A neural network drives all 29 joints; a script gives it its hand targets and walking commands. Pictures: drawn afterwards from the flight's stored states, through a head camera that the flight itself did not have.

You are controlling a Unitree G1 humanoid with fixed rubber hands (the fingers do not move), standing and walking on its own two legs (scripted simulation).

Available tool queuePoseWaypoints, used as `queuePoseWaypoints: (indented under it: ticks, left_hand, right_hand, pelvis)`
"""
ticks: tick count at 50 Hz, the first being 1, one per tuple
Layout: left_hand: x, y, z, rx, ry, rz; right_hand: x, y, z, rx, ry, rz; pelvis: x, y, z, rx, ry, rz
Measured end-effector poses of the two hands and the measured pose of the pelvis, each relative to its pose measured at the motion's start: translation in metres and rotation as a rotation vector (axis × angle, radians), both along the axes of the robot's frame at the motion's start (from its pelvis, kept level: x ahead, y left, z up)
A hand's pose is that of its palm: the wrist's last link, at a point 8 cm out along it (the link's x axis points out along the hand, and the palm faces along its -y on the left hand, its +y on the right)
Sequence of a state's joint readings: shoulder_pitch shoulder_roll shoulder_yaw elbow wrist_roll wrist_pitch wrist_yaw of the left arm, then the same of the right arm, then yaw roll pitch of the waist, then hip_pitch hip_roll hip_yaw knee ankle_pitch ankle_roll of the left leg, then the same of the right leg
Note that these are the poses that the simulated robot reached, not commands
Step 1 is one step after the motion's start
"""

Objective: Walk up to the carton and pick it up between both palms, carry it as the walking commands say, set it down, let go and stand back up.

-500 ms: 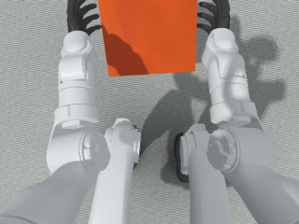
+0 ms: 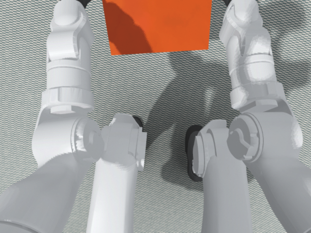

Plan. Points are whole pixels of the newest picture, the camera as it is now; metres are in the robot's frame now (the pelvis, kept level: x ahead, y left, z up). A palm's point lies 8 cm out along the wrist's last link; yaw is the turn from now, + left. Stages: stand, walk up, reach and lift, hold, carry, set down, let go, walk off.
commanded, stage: set down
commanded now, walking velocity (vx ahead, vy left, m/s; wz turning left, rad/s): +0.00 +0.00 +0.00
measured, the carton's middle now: out of the picture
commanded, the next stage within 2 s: none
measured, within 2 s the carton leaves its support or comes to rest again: neither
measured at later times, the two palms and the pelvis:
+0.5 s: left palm (79, 5) +0.53 +0.22 -0.19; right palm (225, 3) +0.56 -0.09 -0.20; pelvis +0.01 +0.00 -0.03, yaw +0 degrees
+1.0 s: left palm (78, 3) +0.54 +0.22 -0.20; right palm (225, 2) +0.57 -0.09 -0.21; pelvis +0.01 +0.00 -0.04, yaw +0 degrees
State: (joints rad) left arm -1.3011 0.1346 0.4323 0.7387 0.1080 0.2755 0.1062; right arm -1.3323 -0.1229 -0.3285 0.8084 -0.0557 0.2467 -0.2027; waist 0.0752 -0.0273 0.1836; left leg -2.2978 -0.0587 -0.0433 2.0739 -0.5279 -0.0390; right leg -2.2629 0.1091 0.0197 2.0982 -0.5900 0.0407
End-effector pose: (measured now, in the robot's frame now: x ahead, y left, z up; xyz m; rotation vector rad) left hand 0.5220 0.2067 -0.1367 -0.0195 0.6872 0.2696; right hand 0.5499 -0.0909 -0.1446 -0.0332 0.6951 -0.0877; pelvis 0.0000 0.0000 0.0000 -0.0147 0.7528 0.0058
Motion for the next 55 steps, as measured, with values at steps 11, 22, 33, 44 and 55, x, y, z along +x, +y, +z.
queuePoseWaypoints:
  ticks: [11,22,33,44,55]
  left_hand:
    - [0.009,0.003,-0.034,0.005,0.038,-0.039]
    - [0.010,0.011,-0.053,-0.006,0.053,-0.022]
    - [0.009,0.011,-0.052,-0.018,0.036,-0.040]
    - [0.012,0.015,-0.059,-0.027,0.045,-0.050]
    - [0.016,0.016,-0.063,-0.035,0.042,-0.050]
  right_hand:
    - [0.004,-0.001,-0.044,0.015,0.042,0.037]
    - [0.011,0.004,-0.056,0.025,0.060,0.080]
    - [0.010,0.002,-0.057,0.031,0.042,0.082]
    - [0.013,0.004,-0.061,0.052,0.041,0.092]
    - [0.017,0.003,-0.065,0.065,0.035,0.102]
  pelvis:
    - [0.006,0.000,-0.016,0.014,-0.069,-0.010]
    - [0.011,-0.005,-0.029,0.017,-0.122,-0.018]
    - [0.004,-0.003,-0.035,0.022,-0.182,-0.013]
    - [0.006,-0.002,-0.036,0.021,-0.186,-0.014]
    - [0.012,-0.002,-0.037,0.024,-0.167,-0.011]
